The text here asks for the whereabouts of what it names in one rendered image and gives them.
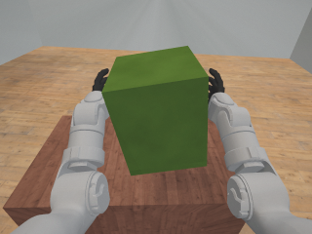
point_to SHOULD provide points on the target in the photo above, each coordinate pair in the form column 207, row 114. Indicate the right robot upper arm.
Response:
column 262, row 202

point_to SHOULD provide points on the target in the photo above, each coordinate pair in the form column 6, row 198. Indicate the pedestal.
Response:
column 186, row 201

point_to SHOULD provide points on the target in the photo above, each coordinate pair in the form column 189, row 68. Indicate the right robot hand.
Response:
column 217, row 84

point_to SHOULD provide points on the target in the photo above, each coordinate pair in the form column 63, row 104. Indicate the left robot hand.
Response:
column 100, row 80

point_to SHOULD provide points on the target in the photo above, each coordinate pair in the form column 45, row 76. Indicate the left robot forearm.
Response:
column 84, row 152

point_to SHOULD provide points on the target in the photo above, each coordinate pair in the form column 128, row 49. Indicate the carton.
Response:
column 158, row 103

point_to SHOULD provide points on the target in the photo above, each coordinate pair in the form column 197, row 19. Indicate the left robot upper arm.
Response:
column 76, row 201

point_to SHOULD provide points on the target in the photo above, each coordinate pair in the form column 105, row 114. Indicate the right robot forearm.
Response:
column 243, row 154

